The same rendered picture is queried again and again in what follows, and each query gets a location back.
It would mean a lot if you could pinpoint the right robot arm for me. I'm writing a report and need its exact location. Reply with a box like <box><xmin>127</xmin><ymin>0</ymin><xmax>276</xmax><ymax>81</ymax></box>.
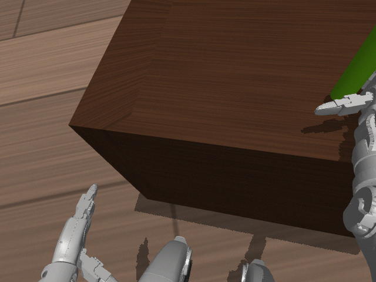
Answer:
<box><xmin>343</xmin><ymin>104</ymin><xmax>376</xmax><ymax>282</ymax></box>

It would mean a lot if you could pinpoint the left robot hand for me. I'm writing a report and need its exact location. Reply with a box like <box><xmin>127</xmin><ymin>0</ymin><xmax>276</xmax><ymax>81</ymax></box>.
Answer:
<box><xmin>52</xmin><ymin>183</ymin><xmax>118</xmax><ymax>282</ymax></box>

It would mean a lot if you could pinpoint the left robot arm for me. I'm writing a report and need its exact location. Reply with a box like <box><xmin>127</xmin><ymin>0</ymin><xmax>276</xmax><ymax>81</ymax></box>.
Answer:
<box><xmin>38</xmin><ymin>261</ymin><xmax>78</xmax><ymax>282</ymax></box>

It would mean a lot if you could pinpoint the can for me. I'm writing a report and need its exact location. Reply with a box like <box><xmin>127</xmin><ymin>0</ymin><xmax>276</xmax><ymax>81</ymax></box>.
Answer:
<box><xmin>330</xmin><ymin>25</ymin><xmax>376</xmax><ymax>100</ymax></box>

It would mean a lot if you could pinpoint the right robot hand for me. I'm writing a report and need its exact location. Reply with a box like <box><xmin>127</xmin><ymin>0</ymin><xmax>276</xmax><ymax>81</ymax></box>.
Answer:
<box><xmin>314</xmin><ymin>70</ymin><xmax>376</xmax><ymax>116</ymax></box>

